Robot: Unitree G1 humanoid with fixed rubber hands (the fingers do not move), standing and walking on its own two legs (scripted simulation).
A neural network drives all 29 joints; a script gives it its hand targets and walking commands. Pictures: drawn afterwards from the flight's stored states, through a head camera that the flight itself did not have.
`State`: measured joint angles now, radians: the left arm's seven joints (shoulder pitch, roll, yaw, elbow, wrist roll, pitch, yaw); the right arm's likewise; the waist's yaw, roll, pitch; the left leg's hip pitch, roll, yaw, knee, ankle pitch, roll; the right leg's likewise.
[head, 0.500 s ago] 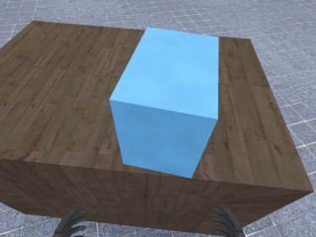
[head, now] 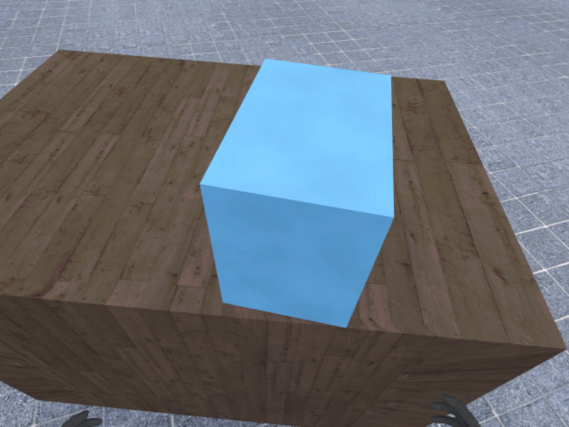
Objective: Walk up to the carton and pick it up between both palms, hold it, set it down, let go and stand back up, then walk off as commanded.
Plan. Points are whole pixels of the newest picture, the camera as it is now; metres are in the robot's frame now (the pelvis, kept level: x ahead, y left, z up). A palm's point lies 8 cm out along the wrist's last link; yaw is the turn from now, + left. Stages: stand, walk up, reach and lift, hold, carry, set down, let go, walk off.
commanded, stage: stand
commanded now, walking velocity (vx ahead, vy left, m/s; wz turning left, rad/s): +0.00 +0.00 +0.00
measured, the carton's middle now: (305, 191) +0.43 -0.03 +0.11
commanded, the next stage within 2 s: none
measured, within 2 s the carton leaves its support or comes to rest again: neither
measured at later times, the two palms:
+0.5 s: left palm out of the picture +0.08 +0.30 -0.09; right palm out of the picture +0.11 -0.27 -0.10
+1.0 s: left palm out of the picture +0.05 +0.30 -0.09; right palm out of the picture +0.08 -0.28 -0.10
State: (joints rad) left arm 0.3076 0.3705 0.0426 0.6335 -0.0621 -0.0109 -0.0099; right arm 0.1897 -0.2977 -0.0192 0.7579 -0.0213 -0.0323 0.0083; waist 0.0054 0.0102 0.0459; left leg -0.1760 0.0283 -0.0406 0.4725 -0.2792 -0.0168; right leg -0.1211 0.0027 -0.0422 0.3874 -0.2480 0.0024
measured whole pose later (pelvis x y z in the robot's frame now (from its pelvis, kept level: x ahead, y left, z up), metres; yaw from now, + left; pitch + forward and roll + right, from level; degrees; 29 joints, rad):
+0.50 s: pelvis -0.01 +0.00 +0.00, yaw +0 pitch -1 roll -1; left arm 0.31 0.37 0.04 0.72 -0.06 -0.02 -0.01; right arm 0.19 -0.30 -0.02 0.82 -0.02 -0.03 0.01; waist 0.01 0.01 0.02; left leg -0.18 0.03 -0.04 0.47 -0.27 -0.02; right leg -0.12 0.00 -0.04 0.39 -0.24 0.00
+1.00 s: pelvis -0.02 +0.00 +0.00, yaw +0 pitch -3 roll -1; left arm 0.31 0.37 0.04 0.79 -0.06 -0.02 -0.01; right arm 0.19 -0.30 -0.02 0.88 -0.02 -0.03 0.01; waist 0.00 0.01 0.02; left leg -0.17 0.03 -0.04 0.45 -0.24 -0.02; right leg -0.12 0.00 -0.04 0.39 -0.22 0.00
